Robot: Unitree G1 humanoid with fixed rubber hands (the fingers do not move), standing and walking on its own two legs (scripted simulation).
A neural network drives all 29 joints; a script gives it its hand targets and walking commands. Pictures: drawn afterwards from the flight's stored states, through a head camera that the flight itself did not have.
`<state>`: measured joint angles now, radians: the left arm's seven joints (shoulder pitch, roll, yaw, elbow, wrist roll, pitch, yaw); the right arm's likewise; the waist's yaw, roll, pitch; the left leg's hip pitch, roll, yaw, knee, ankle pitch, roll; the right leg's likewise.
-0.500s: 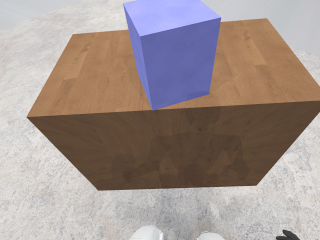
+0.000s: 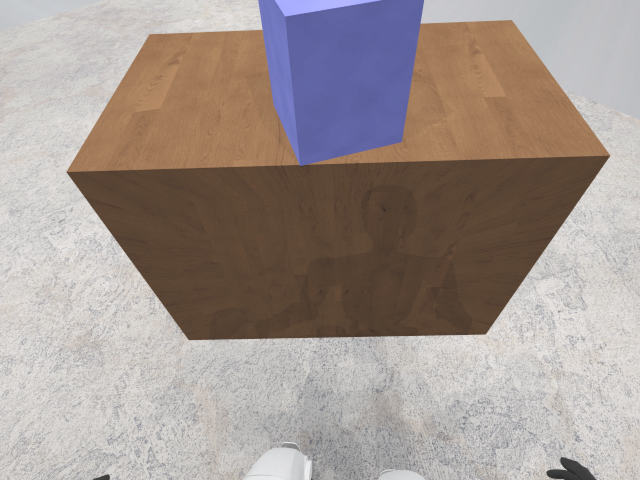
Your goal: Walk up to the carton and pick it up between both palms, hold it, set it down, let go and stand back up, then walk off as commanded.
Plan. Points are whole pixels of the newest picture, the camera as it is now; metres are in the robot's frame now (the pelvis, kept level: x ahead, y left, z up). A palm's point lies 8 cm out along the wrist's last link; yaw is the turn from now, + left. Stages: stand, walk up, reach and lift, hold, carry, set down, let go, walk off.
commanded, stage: walk off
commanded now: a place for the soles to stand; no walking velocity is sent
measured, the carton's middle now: (333, 60) +0.76 +0.01 +0.13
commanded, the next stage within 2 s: none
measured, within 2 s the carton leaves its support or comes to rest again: neither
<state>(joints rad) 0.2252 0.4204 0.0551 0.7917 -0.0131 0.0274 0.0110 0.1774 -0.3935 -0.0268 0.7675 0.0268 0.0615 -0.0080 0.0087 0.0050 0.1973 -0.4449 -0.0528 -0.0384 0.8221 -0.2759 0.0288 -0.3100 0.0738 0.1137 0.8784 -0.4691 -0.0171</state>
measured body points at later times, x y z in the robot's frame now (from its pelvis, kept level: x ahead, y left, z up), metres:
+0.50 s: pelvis -0.15 +0.03 +0.01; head -0.10 +0.04 +0.45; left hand -0.07 +0.36 -0.11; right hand -0.03 -0.28 -0.10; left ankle -0.11 +0.12 -0.69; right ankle -0.06 -0.11 -0.66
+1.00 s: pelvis -0.28 -0.01 +0.00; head -0.24 -0.04 +0.44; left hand -0.21 +0.31 -0.09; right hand -0.16 -0.31 -0.13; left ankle -0.24 +0.12 -0.64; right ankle -0.22 -0.12 -0.69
